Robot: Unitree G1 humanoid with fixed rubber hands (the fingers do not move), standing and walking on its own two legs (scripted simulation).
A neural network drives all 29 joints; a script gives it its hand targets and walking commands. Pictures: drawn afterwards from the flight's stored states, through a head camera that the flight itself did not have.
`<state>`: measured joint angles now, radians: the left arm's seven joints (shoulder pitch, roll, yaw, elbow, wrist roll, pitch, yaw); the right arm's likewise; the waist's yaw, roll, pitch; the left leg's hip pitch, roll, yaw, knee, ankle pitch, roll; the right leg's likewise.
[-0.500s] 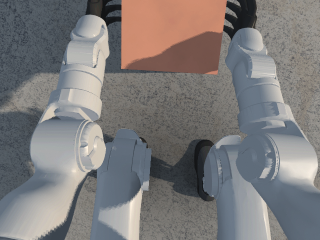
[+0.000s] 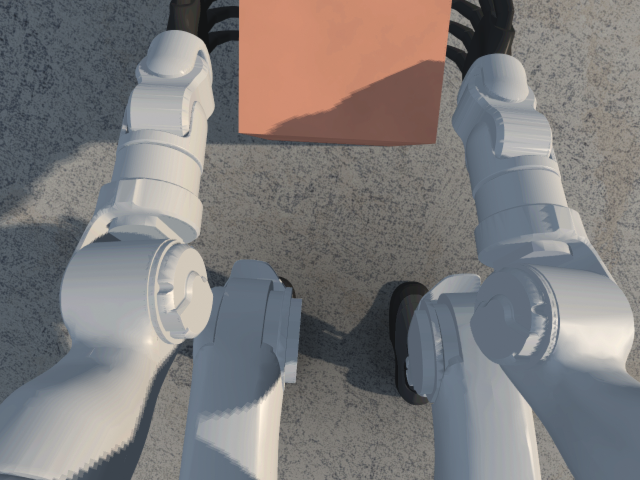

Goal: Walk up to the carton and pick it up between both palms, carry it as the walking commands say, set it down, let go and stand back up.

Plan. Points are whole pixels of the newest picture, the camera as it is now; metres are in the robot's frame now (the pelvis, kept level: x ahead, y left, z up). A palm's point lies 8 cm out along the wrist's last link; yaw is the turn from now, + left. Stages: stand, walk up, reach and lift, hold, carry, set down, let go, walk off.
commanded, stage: set down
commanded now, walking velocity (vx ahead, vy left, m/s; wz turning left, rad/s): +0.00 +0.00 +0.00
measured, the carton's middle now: (337, 46) +0.56 +0.06 -0.25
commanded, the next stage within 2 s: none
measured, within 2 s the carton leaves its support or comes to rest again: rests again in 0.04 s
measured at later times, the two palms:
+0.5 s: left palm (192, 37) +0.53 +0.20 -0.16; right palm (484, 56) +0.54 -0.09 -0.15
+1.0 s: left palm (158, 57) +0.51 +0.24 -0.17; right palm (497, 88) +0.51 -0.11 -0.18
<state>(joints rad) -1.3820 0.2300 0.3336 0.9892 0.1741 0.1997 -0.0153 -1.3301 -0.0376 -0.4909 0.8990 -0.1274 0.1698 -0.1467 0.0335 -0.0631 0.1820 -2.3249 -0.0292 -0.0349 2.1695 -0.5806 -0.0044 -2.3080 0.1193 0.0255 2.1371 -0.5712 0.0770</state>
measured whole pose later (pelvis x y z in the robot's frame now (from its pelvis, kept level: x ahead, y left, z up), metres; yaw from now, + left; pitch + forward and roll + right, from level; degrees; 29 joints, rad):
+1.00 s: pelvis -0.01 +0.00 +0.00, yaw +1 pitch +38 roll -3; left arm -1.38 0.43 0.07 1.15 -0.17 0.02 0.04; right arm -1.31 -0.20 -0.16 1.05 0.16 0.02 -0.18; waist 0.02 -0.04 0.30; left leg -2.28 -0.04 -0.04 2.18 -0.57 -0.01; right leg -2.25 0.11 0.03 2.15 -0.57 0.08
